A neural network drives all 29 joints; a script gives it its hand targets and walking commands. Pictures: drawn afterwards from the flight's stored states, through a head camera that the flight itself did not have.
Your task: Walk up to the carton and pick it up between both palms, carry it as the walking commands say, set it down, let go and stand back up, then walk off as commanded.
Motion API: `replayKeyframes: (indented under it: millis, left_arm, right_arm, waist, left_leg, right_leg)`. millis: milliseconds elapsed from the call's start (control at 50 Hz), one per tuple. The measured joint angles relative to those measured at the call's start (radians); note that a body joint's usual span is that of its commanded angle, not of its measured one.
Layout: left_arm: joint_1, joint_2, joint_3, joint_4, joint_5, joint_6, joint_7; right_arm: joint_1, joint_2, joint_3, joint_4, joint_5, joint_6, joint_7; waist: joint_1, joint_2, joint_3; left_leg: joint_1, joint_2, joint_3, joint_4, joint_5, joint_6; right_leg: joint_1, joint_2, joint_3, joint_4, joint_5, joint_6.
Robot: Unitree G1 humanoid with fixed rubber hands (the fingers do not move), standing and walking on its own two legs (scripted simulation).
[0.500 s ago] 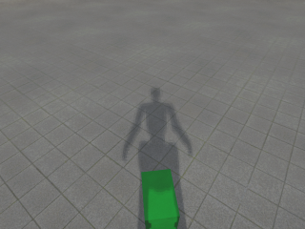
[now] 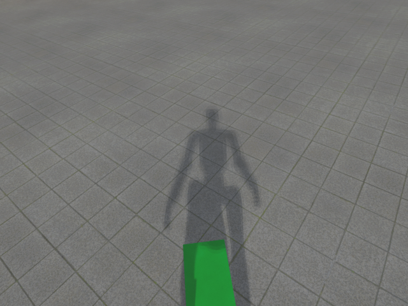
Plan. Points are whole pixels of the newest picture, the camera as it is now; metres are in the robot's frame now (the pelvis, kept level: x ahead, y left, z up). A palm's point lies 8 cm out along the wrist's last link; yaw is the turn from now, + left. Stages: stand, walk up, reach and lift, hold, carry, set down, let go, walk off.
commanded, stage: walk off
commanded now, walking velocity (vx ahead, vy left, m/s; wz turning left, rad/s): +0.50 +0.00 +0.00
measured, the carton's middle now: (208, 286) +0.38 +0.07 -0.64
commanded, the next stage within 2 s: stand in 0.34 s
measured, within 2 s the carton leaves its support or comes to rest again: neither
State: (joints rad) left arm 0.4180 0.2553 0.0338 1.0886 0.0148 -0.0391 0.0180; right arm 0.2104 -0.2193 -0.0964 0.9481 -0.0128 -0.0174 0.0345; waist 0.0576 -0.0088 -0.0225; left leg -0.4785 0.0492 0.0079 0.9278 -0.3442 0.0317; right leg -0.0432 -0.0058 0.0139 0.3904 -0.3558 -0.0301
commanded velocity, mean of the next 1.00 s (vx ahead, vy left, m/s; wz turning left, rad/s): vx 0.16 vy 0.00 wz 0.00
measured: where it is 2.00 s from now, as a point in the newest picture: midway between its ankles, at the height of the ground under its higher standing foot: outside the picture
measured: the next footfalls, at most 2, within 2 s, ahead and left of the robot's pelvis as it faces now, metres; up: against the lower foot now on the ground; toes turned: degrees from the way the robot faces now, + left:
left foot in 0.14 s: +0.19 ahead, +0.17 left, +0.00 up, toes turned +2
right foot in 0.52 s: +0.32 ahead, -0.09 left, +0.00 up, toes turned -3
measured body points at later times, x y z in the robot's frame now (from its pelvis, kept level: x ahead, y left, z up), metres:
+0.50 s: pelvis +0.20 +0.00 -0.01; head +0.21 -0.02 +0.44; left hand +0.25 +0.28 -0.13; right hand +0.20 -0.25 -0.17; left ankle +0.15 +0.17 -0.74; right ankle +0.27 -0.09 -0.73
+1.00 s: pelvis +0.21 -0.01 +0.00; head +0.20 -0.04 +0.45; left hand +0.20 +0.23 -0.14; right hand +0.29 -0.26 -0.16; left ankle +0.18 +0.17 -0.71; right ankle +0.28 -0.09 -0.74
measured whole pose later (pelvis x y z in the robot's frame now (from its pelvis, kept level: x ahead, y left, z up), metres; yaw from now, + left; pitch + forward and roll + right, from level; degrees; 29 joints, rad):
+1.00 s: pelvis +0.21 -0.01 +0.00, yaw +5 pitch -2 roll +3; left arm 0.29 0.18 -0.01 1.03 0.01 -0.01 0.02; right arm 0.24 -0.21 -0.10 0.99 -0.01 0.07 -0.02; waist 0.04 0.01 0.01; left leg -0.26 0.06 0.01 0.69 -0.44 -0.05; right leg -0.29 -0.07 -0.14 0.48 -0.16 -0.07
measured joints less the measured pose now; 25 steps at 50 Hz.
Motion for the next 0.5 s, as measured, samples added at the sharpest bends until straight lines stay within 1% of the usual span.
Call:
replayKeyframes:
  millis: [60, 120, 140, 160, 180, 220, 240, 260, 340, 380, 460, 480, 500]
  left_arm:
    - [0.009, 0.000, 0.000, 0.011, 0.000, -0.005, 0.000]
    - [0.009, -0.001, 0.000, 0.012, 0.000, -0.009, -0.002]
    - [0.011, 0.000, 0.000, 0.013, 0.000, -0.011, -0.003]
    - [0.009, -0.002, 0.000, 0.014, 0.000, -0.011, -0.006]
    - [0.000, -0.001, 0.000, 0.013, 0.000, -0.011, -0.007]
    - [-0.032, -0.001, 0.000, -0.002, 0.000, -0.014, -0.011]
    - [-0.045, -0.001, 0.000, -0.017, 0.000, -0.016, -0.015]
    - [-0.059, -0.001, 0.000, -0.033, 0.000, -0.017, -0.019]
    - [-0.123, -0.001, 0.000, -0.090, 0.000, -0.017, -0.040]
    - [-0.145, 0.000, 0.000, -0.108, 0.000, -0.016, -0.049]
    - [-0.168, -0.002, -0.001, -0.134, 0.000, -0.016, -0.051]
    - [-0.171, -0.002, -0.001, -0.136, 0.000, -0.016, -0.050]
    - [-0.172, -0.002, -0.001, -0.137, 0.000, -0.017, -0.047]
  right_arm:
    - [-0.064, 0.000, 0.000, -0.011, 0.000, -0.008, 0.009]
    - [-0.096, -0.001, 0.000, -0.021, 0.000, -0.029, 0.004]
    - [-0.097, -0.001, -0.001, -0.022, 0.000, -0.043, -0.004]
    - [-0.094, -0.001, -0.001, -0.021, 0.000, -0.054, -0.012]
    - [-0.078, -0.001, -0.001, -0.020, 0.000, -0.056, -0.015]
    - [-0.023, 0.000, 0.000, -0.012, 0.000, -0.055, -0.018]
    - [0.002, 0.000, 0.000, -0.003, 0.000, -0.051, -0.019]
    - [0.025, 0.000, 0.000, 0.005, 0.000, -0.047, -0.020]
    - [0.114, 0.001, 0.000, 0.025, 0.000, -0.041, -0.020]
    - [0.151, 0.001, 0.000, 0.034, 0.000, -0.039, -0.023]
    - [0.186, 0.001, 0.000, 0.037, 0.000, -0.032, -0.031]
    - [0.187, 0.001, 0.000, 0.037, 0.000, -0.029, -0.032]
    - [0.186, 0.001, 0.000, 0.037, 0.000, -0.028, -0.032]
  waist:
    - [-0.001, -0.001, 0.018]
    - [-0.001, 0.000, 0.015]
    - [-0.003, 0.005, 0.017]
    - [-0.006, 0.014, 0.021]
    - [-0.012, 0.013, 0.022]
    - [-0.014, 0.010, 0.020]
    - [-0.013, 0.013, 0.019]
    - [-0.013, 0.016, 0.018]
    - [-0.013, 0.014, 0.018]
    - [-0.013, 0.011, 0.017]
    - [-0.019, 0.015, 0.015]
    - [-0.021, 0.015, 0.014]
    - [-0.021, 0.015, 0.013]
  left_leg:
    - [-0.021, 0.014, -0.001, -0.092, -0.001, 0.000]
    - [-0.005, -0.005, 0.000, -0.251, 0.011, 0.000]
    - [0.025, -0.006, -0.002, -0.304, 0.031, -0.002]
    - [0.034, 0.000, -0.002, -0.304, 0.128, -0.009]
    - [0.039, -0.006, 0.001, -0.274, 0.146, -0.020]
    - [0.084, -0.023, 0.001, -0.275, 0.109, -0.030]
    - [0.112, -0.022, 0.001, -0.292, 0.092, -0.031]
    - [0.139, -0.020, 0.002, -0.314, 0.084, -0.031]
    - [0.214, -0.024, 0.003, -0.388, 0.080, -0.036]
    - [0.251, -0.029, 0.003, -0.418, 0.073, -0.040]
    - [0.291, -0.030, 0.004, -0.449, 0.048, -0.057]
    - [0.291, -0.031, 0.004, -0.449, 0.040, -0.066]
    - [0.290, -0.031, 0.005, -0.444, 0.028, -0.077]
  right_leg:
    - [0.045, -0.005, -0.003, -0.009, -0.033, 0.010]
    - [0.060, -0.009, -0.012, 0.021, -0.085, 0.026]
    - [0.044, -0.009, -0.015, 0.093, -0.114, 0.028]
    - [0.005, -0.006, -0.015, 0.223, -0.138, 0.028]
    - [-0.041, -0.007, -0.001, 0.361, -0.141, 0.028]
    - [-0.144, -0.006, 0.027, 0.605, -0.126, 0.028]
    - [-0.194, -0.007, 0.029, 0.670, -0.098, 0.028]
    - [-0.238, -0.010, 0.024, 0.692, -0.076, 0.028]
    - [-0.396, -0.034, -0.002, 0.694, -0.036, 0.028]
    - [-0.439, -0.043, -0.013, 0.666, -0.018, 0.028]
    - [-0.451, -0.050, -0.057, 0.460, -0.010, 0.029]
    - [-0.446, -0.050, -0.067, 0.394, 0.003, 0.029]
    - [-0.430, -0.050, -0.075, 0.315, 0.044, 0.029]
